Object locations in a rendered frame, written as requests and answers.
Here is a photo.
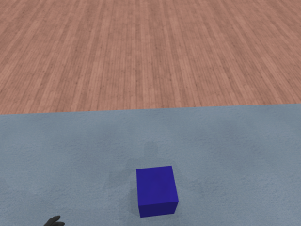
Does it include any robot left hand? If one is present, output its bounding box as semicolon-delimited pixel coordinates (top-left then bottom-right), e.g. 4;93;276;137
44;215;65;226

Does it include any carton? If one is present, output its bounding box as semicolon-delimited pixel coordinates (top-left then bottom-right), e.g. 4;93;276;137
136;166;179;218

